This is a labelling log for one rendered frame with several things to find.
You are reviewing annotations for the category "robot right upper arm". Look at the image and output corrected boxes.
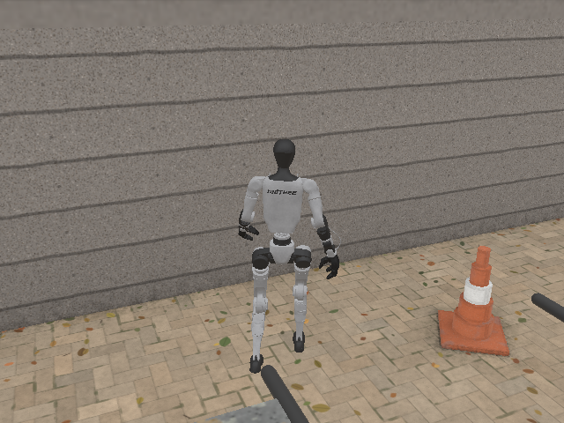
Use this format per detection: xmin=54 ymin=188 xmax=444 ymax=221
xmin=301 ymin=178 xmax=325 ymax=228

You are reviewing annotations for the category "robot right forearm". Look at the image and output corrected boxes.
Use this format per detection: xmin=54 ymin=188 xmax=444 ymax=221
xmin=317 ymin=215 xmax=337 ymax=257

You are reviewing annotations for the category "robot left forearm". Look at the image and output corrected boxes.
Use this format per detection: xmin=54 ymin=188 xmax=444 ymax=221
xmin=238 ymin=209 xmax=250 ymax=232

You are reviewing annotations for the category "right robot shin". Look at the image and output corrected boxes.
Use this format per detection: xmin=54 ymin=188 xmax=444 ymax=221
xmin=294 ymin=286 xmax=308 ymax=341

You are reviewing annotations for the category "robot left upper arm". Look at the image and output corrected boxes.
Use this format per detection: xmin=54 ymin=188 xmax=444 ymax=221
xmin=241 ymin=176 xmax=265 ymax=223

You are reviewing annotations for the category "right robot hand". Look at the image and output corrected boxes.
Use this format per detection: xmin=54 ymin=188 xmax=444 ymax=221
xmin=319 ymin=255 xmax=339 ymax=279

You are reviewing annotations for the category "left robot thigh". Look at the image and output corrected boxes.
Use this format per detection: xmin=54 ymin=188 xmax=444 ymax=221
xmin=252 ymin=247 xmax=270 ymax=313

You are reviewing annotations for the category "left robot hand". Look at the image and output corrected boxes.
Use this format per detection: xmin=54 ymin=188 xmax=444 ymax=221
xmin=238 ymin=226 xmax=259 ymax=241

